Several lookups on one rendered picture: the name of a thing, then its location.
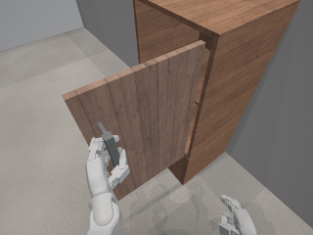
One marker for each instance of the right robot hand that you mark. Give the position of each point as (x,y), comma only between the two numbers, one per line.
(240,223)

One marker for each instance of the left robot hand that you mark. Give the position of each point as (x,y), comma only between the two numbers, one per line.
(96,167)

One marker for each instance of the handle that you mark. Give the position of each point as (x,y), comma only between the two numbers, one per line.
(110,144)

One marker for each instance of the cupboard door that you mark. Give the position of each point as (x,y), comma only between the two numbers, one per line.
(149,107)

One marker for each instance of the robot left forearm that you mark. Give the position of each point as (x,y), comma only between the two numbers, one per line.
(105,217)

